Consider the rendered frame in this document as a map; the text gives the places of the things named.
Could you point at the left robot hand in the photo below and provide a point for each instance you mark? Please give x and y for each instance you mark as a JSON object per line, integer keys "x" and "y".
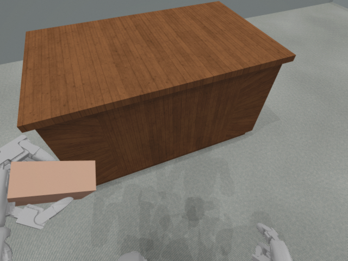
{"x": 21, "y": 149}

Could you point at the right robot hand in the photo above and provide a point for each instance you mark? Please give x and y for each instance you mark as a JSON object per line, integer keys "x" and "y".
{"x": 277, "y": 251}

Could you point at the left robot forearm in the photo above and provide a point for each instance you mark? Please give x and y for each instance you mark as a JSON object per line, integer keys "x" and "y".
{"x": 5, "y": 250}

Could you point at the sponge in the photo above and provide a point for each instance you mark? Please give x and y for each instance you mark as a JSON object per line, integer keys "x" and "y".
{"x": 35, "y": 182}

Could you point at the table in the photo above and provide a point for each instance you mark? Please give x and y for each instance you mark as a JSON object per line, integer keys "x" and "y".
{"x": 135, "y": 91}

